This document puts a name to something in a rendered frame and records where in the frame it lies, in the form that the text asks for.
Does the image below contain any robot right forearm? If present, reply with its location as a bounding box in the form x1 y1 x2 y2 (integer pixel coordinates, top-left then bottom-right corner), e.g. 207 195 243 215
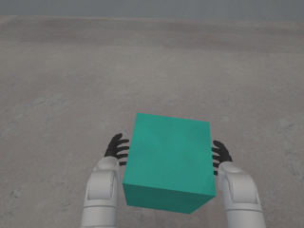
218 161 266 228

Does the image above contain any carton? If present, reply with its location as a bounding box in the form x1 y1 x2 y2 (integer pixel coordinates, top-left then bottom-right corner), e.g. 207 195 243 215
122 112 216 215

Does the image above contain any robot left hand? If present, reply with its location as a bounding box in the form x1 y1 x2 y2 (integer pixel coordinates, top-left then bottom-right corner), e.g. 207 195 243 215
104 133 130 166

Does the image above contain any robot right hand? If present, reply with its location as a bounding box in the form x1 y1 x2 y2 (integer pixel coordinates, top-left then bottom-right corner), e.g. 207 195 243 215
211 140 233 176

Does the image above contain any robot left forearm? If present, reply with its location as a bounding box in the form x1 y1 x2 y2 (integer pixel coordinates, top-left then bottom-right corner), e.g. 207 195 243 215
78 156 121 228

